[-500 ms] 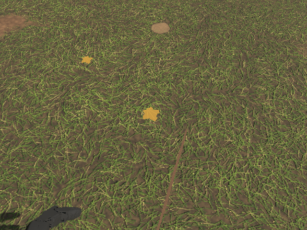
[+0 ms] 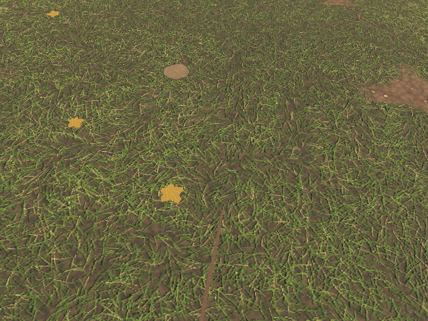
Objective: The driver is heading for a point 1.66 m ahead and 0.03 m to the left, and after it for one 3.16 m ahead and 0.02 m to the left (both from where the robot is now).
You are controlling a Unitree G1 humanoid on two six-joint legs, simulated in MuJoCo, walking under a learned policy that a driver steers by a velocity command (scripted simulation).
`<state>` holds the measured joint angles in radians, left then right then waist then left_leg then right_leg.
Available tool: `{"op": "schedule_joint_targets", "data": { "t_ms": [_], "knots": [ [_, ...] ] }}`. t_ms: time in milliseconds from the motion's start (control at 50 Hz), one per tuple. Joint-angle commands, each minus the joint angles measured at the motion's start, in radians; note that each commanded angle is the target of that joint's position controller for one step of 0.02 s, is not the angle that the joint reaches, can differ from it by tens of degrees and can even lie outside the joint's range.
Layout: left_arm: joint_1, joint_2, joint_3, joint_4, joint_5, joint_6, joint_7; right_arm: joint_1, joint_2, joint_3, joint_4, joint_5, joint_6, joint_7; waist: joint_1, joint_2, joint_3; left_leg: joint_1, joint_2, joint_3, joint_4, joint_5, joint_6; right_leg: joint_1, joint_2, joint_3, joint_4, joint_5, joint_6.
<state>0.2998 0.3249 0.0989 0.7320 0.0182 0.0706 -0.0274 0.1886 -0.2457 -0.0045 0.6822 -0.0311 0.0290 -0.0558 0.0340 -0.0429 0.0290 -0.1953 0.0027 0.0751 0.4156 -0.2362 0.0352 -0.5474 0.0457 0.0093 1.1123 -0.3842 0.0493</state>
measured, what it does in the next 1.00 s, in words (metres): walks ahead, turning left: right foot, then left foot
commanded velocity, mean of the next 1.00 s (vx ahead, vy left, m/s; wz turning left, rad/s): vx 0.58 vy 0.00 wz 0.20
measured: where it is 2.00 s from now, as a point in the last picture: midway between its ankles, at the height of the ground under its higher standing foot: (197, 118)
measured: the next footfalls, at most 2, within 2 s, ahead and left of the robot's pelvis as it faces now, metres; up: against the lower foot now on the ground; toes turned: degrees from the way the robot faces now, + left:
right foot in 0.20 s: +0.00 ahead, -0.14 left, +0.00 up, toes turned -13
left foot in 0.80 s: +0.41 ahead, +0.06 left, +0.00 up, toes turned +12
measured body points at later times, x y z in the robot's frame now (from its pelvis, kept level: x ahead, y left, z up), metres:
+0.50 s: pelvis +0.06 -0.06 +0.00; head +0.05 -0.06 +0.45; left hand +0.18 +0.19 -0.11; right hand +0.08 -0.35 -0.12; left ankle +0.16 +0.08 -0.65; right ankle -0.04 -0.13 -0.74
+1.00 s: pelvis +0.41 +0.03 -0.01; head +0.43 +0.04 +0.44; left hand +0.50 +0.31 -0.11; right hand +0.53 -0.24 -0.13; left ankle +0.37 +0.05 -0.74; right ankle +0.45 -0.15 -0.65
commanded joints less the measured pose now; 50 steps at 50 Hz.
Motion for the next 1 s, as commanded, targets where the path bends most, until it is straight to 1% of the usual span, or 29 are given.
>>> {"op": "schedule_joint_targets", "data": {
  "t_ms": [20, 100, 160, 180, 200, 220, 240, 260, 280, 320, 360, 400, 520, 600, 660, 680, 700, 740, 760, 780, 800, 820, 840, 860, 880, 900, 940, 960, 1000],
  "knots": [
    [-0.062, 0.028, -0.003, -0.104, -0.008, 0.003, -0.023, 0.019, -0.132, -0.044, -0.062, -0.001, -0.017, -0.001, -0.054, 0.184, -0.054, 0.193, 0.26, -0.105, -0.06, 0.52, 0.172, -0.086, -0.049, -0.022, -0.088, -0.02, 0.018],
    [-0.109, 0.022, -0.012, -0.153, -0.018, 0.008, -0.036, 0.04, -0.186, -0.072, -0.049, -0.005, -0.021, 0.024, -0.074, 0.235, -0.073, 0.145, 0.29, -0.027, 0.0, 0.541, 0.138, 0.107, -0.038, -0.094, -0.321, -0.071, -0.022],
    [-0.095, 0.029, -0.009, -0.164, -0.012, 0.001, -0.029, 0.053, -0.208, -0.085, -0.034, 0.013, -0.023, 0.037, -0.054, 0.236, -0.084, 0.1, 0.288, 0.005, 0.106, 0.536, 0.099, 0.235, -0.004, -0.116, -0.52, -0.015, -0.056],
    [-0.045, 0.029, -0.01, -0.148, 0.0, -0.01, -0.019, 0.052, -0.208, -0.087, -0.024, 0.023, -0.021, 0.039, -0.012, 0.184, -0.096, 0.04, 0.265, 0.044, 0.194, 0.456, 0.053, 0.342, 0.009, -0.104, -0.681, 0.134, -0.071],
    [0.014, 0.1, 0.007, -0.131, 0.017, -0.026, -0.005, 0.087, -0.181, -0.082, -0.024, 0.023, -0.019, 0.043, 0.013, 0.03, -0.128, -0.135, 0.214, 0.096, 0.373, 0.207, -0.013, 0.528, -0.101, 0.076, -0.781, 0.285, -0.1],
    [0.067, 0.261, 0.038, -0.146, 0.005, -0.039, 0.005, 0.077, -0.057, -0.043, -0.111, -0.002, -0.011, 0.052, -0.008, -0.277, -0.157, -0.452, 0.052, 0.13, 0.598, -0.457, -0.087, 0.666, -0.423, 0.499, -0.759, 0.594, -0.242],
    [0.18, 0.25, 0.051, -0.121, -0.014, -0.037, 0.01, -0.033, -0.126, -0.053, -0.122, -0.024, 0.001, 0.049, 0.118, -0.17, -0.213, -0.506, 0.049, -0.046, 0.696, -0.439, -0.073, 0.659, -0.45, 0.52, -0.792, 0.358, -0.366],
    [0.15, 0.168, 0.019, -0.1, -0.002, -0.029, 0.014, -0.068, -0.137, -0.058, -0.121, -0.013, 0.003, 0.064, 0.09, -0.138, -0.115, -0.56, 0.077, -0.07, 0.7, -0.342, -0.051, 0.608, -0.398, 0.465, -0.868, -0.08, -0.346],
    [0.061, 0.095, -0.008, -0.102, 0.001, -0.023, 0.017, -0.07, -0.148, -0.062, -0.103, -0.001, -0.006, 0.084, 0.052, -0.137, -0.014, -0.562, 0.095, -0.067, 0.64, -0.225, -0.04, 0.517, -0.336, 0.408, -0.947, -0.334, -0.288],
    [-0.018, 0.08, -0.023, -0.108, 0.001, -0.047, 0.023, -0.002, -0.174, -0.074, -0.043, -0.007, -0.016, 0.112, 0.006, -0.16, 0.054, -0.526, 0.09, -0.044, 0.622, -0.045, -0.042, 0.468, -0.256, 0.296, -1.018, -0.241, -0.231],
    [0.001, 0.096, -0.02, -0.092, 0.008, -0.086, 0.019, 0.043, -0.159, -0.076, -0.005, 0.004, -0.017, 0.122, -0.011, -0.082, 0.03, -0.542, 0.067, -0.073, 0.664, 0.029, -0.029, 0.506, -0.262, 0.221, -1.029, -0.147, -0.208],
    [0.033, 0.099, -0.018, -0.071, 0.013, -0.116, 0.022, 0.028, -0.14, -0.079, -0.001, 0.02, -0.021, 0.121, -0.004, -0.054, 0.051, -0.619, 0.027, -0.155, 0.683, 0.056, -0.022, 0.541, -0.281, 0.157, -1.039, -0.127, -0.191],
    [0.047, 0.074, -0.025, -0.024, 0.015, -0.154, 0.037, 0.006, -0.127, -0.088, 0.01, -0.002, -0.02, 0.125, -0.02, -0.021, 0.098, -0.756, 0.039, -0.165, 0.706, 0.156, -0.04, 0.568, -0.333, 0.022, -1.072, -0.054, -0.192],
    [0.068, 0.077, -0.022, 0.024, 0.018, -0.173, 0.04, -0.081, -0.117, -0.077, -0.022, -0.002, -0.024, 0.145, -0.008, -0.016, 0.152, -0.776, 0.078, -0.092, 0.605, 0.185, 0.002, 0.599, -0.323, -0.098, -1.102, 0.018, -0.172],
    [0.106, 0.073, -0.023, 0.065, 0.022, -0.177, 0.043, -0.175, -0.092, -0.057, -0.062, 0.0, -0.027, 0.159, 0.022, -0.004, 0.189, -0.746, 0.097, -0.001, 0.484, 0.159, 0.058, 0.654, -0.318, -0.189, -1.107, 0.165, -0.168],
    [0.12, 0.072, -0.024, 0.081, 0.023, -0.175, 0.044, -0.197, -0.08, -0.049, -0.076, 0.001, -0.027, 0.159, 0.027, -0.002, 0.193, -0.727, 0.091, 0.032, 0.445, 0.132, 0.083, 0.682, -0.318, -0.22, -1.087, 0.297, -0.165],
    [0.106, 0.077, -0.026, 0.088, 0.023, -0.174, 0.044, -0.189, -0.069, -0.042, -0.083, 0.005, -0.027, 0.155, 0.008, -0.006, 0.176, -0.648, 0.066, 0.073, 0.389, 0.104, 0.114, 0.688, -0.308, -0.269, -1.031, 0.567, -0.152],
    [0.105, 0.118, -0.021, 0.094, 0.025, -0.162, 0.053, -0.112, -0.086, -0.047, -0.074, 0.016, -0.025, 0.139, -0.048, -0.054, 0.065, -0.447, -0.035, 0.158, 0.369, 0.017, 0.166, 0.734, -0.319, -0.308, -0.826, 1.279, -0.136],
    [0.09, 0.152, -0.013, 0.09, 0.032, -0.145, 0.057, 0.012, -0.116, -0.06, -0.047, 0.022, -0.027, 0.132, -0.117, -0.083, -0.022, -0.314, -0.083, 0.164, 0.38, -0.066, 0.188, 0.739, -0.334, -0.31, -0.633, 1.483, -0.137],
    [0.067, 0.186, -0.003, 0.076, 0.03, -0.131, 0.055, 0.177, -0.164, -0.082, -0.004, 0.025, -0.036, 0.124, -0.196, -0.09, -0.124, -0.09, -0.13, 0.147, 0.366, -0.138, 0.211, 0.652, -0.342, -0.295, -0.39, 1.512, -0.147],
    [0.045, 0.186, -0.006, 0.062, 0.024, -0.134, 0.049, 0.372, -0.228, -0.116, 0.061, 0.009, -0.044, 0.107, -0.287, -0.027, -0.217, 0.237, -0.143, 0.047, 0.244, -0.138, 0.235, 0.444, -0.305, -0.286, -0.073, 1.274, -0.124],
    [0.02, 0.05, -0.035, -0.005, -0.003, -0.152, 0.025, 0.312, -0.347, -0.159, 0.06, 0.019, -0.026, 0.088, -0.195, 0.303, -0.223, 0.519, 0.105, -0.498, 0.038, -0.451, 0.343, -0.058, -0.062, -0.255, 0.372, 0.237, -0.042],
    [-0.037, 0.052, -0.053, -0.079, 0.003, -0.183, 0.016, 0.283, -0.387, -0.162, 0.021, 0.011, -0.026, 0.095, -0.171, 0.209, -0.33, 0.6, 0.254, -0.925, -0.12, -0.463, 0.437, -0.252, 0.009, -0.005, 0.555, -0.004, -0.046],
    [-0.169, 0.073, -0.053, -0.11, 0.013, -0.201, 0.016, 0.295, -0.351, -0.156, 0.038, 0.016, -0.027, 0.084, -0.202, 0.06, -0.235, 0.536, 0.242, -0.85, -0.144, -0.322, 0.389, -0.317, -0.058, 0.075, 0.517, 0.073, -0.06],
    [-0.142, 0.052, -0.065, -0.114, 0.007, -0.212, 0.018, 0.307, -0.315, -0.147, 0.076, 0.016, -0.036, 0.07, -0.14, 0.008, -0.111, 0.372, 0.228, -0.762, -0.16, -0.193, 0.349, -0.284, -0.104, 0.068, 0.407, 0.089, -0.063],
    [-0.125, 0.037, -0.072, -0.106, 0.02, -0.203, 0.019, 0.262, -0.264, -0.131, 0.08, 0.01, -0.05, 0.06, -0.086, -0.044, -0.063, 0.245, 0.183, -0.638, -0.156, -0.145, 0.301, -0.227, -0.157, 0.069, 0.289, 0.089, -0.065],
    [-0.035, 0.03, -0.079, -0.067, 0.048, -0.156, 0.012, 0.161, -0.194, -0.099, 0.054, 0.012, -0.074, 0.051, -0.006, -0.011, -0.012, 0.045, 0.099, -0.48, -0.184, -0.107, 0.273, -0.113, -0.191, 0.056, 0.197, 0.08, -0.049],
    [-0.017, 0.027, -0.081, -0.056, 0.05, -0.137, 0.005, 0.159, -0.167, -0.086, 0.055, 0.016, -0.091, 0.054, 0.006, 0.0, 0.0, -0.004, 0.082, -0.434, -0.21, -0.089, 0.268, -0.097, -0.204, 0.039, 0.151, 0.083, -0.044],
    [-0.092, 0.018, -0.087, -0.079, 0.039, -0.116, -0.007, 0.189, -0.17, -0.08, 0.073, 0.022, -0.119, 0.067, -0.013, 0.037, 0.063, -0.063, 0.062, -0.344, -0.289, 0.017, 0.245, -0.136, -0.221, -0.017, 0.031, 0.171, -0.04]
  ]
}}
Velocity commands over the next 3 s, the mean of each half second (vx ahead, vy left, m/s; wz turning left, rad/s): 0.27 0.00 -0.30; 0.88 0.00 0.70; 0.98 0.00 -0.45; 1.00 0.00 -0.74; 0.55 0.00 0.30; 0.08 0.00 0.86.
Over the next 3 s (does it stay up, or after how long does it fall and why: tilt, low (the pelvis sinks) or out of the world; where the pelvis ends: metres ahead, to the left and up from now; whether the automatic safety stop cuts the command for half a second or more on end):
stays up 1.86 -0.10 -0.18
